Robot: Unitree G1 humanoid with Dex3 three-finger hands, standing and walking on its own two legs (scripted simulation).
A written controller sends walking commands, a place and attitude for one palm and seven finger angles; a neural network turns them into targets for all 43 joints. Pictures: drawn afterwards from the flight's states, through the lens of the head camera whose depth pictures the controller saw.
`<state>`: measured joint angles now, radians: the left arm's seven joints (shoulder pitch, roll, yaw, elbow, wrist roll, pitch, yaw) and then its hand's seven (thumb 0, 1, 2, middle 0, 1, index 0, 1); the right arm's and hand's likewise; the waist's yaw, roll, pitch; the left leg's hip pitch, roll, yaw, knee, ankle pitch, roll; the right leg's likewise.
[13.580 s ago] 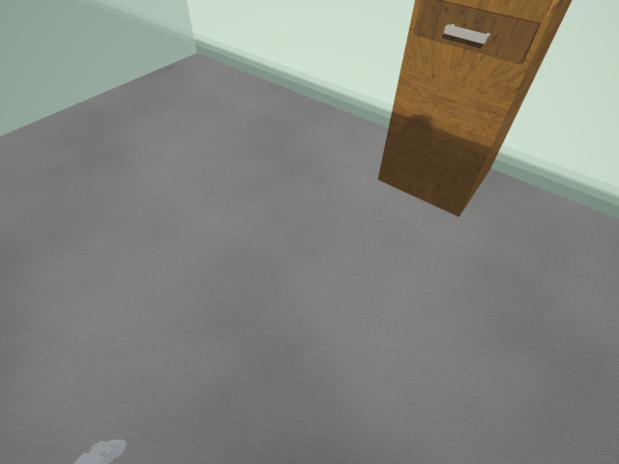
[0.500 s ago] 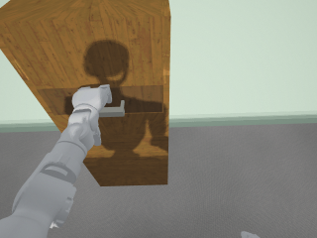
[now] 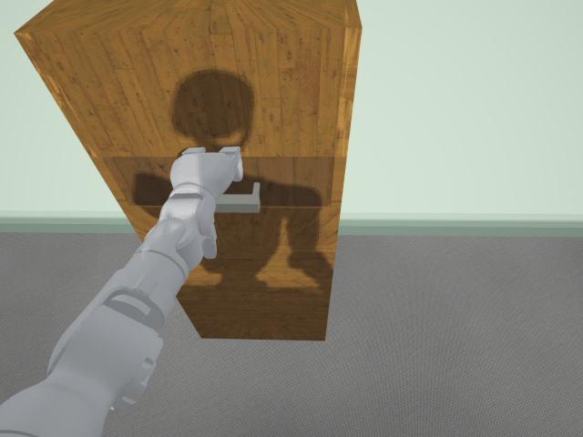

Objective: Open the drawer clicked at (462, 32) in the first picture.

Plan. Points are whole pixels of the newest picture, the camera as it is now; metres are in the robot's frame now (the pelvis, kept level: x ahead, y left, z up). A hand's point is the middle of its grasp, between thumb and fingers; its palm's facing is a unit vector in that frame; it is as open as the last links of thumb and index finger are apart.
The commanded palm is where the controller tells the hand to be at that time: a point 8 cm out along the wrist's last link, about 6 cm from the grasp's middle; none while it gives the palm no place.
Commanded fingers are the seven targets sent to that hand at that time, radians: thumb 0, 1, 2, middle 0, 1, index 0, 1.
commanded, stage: move the hooked fingers above the handle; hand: left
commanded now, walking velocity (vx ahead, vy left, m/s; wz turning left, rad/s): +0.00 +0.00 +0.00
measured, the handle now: (220, 195) +0.51 +0.13 +0.02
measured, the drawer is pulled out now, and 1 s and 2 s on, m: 0.00 0.00 0.00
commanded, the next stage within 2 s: none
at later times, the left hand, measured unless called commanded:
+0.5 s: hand (228, 184) +0.46 +0.10 +0.09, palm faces +0.01 -0.04 -1.00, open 13.5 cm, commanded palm +0.42 +0.12 +0.13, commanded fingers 0.00 -0.50 0.30 -0.30 -1.20 -0.30 -1.20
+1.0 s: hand (213, 178) +0.47 +0.12 +0.10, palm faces +0.07 -0.03 -1.00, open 13.4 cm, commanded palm +0.43 +0.12 +0.13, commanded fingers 0.00 -0.50 0.30 -0.30 -1.20 -0.30 -1.20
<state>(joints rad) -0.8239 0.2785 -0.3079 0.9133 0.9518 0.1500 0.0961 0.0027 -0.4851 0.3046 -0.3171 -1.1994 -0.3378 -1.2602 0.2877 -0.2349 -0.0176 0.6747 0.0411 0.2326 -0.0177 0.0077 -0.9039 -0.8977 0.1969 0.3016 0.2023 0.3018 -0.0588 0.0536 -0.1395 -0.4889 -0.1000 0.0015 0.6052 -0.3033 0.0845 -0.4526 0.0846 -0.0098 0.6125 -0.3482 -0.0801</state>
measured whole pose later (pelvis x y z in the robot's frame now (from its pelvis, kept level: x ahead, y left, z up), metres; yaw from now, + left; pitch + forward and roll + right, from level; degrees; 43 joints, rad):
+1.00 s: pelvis +0.00 -0.02 +0.00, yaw +0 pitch +11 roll +1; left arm -0.86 0.28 -0.24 0.93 0.97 0.22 0.26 0.00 -0.49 0.30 -0.34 -1.21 -0.37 -1.29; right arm 0.24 -0.24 -0.01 0.69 0.05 0.21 -0.02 0.01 -0.91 -0.90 0.20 0.30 0.20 0.30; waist -0.05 0.06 -0.14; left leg -0.49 -0.08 0.00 0.59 -0.29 0.06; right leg -0.46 0.10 -0.01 0.61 -0.34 -0.10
